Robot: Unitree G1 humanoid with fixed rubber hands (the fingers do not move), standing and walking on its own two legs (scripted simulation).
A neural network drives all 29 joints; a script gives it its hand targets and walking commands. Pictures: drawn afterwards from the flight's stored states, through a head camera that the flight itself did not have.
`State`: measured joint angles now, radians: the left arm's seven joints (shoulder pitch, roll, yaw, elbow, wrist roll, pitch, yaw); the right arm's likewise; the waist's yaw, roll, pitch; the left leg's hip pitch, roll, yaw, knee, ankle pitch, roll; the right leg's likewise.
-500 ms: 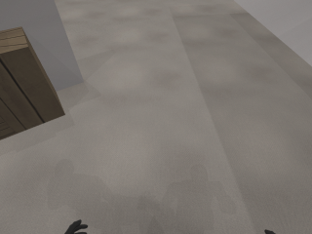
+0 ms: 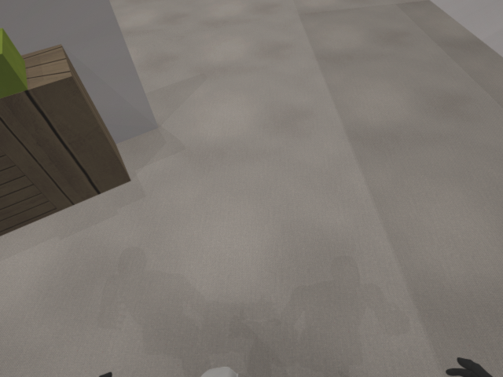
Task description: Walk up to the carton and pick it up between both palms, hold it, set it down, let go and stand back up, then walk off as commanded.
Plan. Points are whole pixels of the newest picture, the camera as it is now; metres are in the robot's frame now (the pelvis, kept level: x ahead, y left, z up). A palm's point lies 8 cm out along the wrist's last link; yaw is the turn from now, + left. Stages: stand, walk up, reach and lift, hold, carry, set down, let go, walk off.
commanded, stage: walk up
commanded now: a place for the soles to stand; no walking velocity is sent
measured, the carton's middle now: out of the picture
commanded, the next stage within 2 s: none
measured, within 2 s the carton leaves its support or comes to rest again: neither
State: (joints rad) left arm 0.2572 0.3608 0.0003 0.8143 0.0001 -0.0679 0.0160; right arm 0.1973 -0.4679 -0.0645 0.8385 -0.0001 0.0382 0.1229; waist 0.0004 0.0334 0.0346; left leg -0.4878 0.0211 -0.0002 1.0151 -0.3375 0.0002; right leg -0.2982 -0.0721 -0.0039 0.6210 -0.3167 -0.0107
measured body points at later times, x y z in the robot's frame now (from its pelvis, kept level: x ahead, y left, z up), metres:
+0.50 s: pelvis +0.11 +0.14 +0.00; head +0.15 +0.16 +0.45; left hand +0.19 +0.48 -0.10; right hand +0.24 -0.17 -0.09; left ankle +0.07 +0.21 -0.73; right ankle +0.14 -0.01 -0.68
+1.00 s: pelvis +0.25 +0.22 -0.01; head +0.27 +0.20 +0.43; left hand +0.26 +0.56 -0.10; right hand +0.42 -0.07 -0.12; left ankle +0.29 +0.37 -0.71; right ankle +0.24 +0.03 -0.73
